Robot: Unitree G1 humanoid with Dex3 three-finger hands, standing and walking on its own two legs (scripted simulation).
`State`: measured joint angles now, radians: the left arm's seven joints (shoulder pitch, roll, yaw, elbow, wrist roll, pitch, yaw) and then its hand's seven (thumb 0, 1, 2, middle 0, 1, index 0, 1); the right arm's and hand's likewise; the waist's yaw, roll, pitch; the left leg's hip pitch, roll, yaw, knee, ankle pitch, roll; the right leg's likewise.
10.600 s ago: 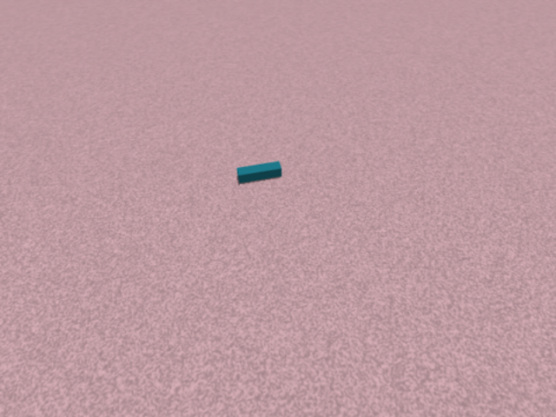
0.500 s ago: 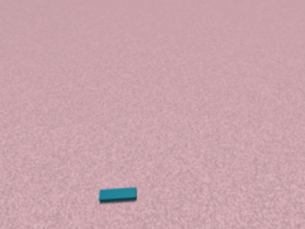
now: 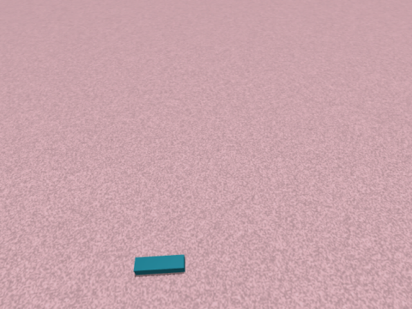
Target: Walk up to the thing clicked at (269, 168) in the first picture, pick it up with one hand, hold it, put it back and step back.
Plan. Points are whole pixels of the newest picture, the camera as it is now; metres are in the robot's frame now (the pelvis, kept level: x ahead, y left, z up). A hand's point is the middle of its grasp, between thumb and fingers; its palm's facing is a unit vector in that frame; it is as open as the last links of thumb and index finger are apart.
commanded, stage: stand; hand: left
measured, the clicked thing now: (160, 264) +0.49 +0.23 -0.76
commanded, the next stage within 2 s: none
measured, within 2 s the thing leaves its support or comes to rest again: neither
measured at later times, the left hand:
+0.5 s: hand out of the picture +0.07 +0.25 -0.16, palm faces -0.04 -0.94 -0.34, open 7.4 cm
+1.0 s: hand out of the picture +0.08 +0.25 -0.16, palm faces -0.03 -0.94 -0.34, open 7.4 cm
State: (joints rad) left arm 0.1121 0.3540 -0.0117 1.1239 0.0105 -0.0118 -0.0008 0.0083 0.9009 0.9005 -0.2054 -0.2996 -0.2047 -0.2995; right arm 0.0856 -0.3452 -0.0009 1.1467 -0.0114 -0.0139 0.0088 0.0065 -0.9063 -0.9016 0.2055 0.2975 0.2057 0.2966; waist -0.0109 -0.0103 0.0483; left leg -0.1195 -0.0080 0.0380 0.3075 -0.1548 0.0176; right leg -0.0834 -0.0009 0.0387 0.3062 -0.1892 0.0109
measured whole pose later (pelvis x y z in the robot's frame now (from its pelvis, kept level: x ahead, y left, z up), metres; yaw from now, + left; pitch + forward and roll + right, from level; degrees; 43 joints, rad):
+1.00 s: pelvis +0.01 +0.00 +0.00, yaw +0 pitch -2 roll +0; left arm 0.12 0.36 -0.01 1.12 0.01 -0.01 0.00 0.01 0.90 0.90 -0.21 -0.30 -0.20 -0.30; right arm 0.10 -0.35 0.00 1.14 -0.01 -0.02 0.00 0.01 -0.91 -0.90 0.21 0.30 0.21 0.30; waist -0.01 -0.01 0.05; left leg -0.11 -0.01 0.03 0.30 -0.16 0.02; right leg -0.07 0.00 0.03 0.30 -0.20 0.01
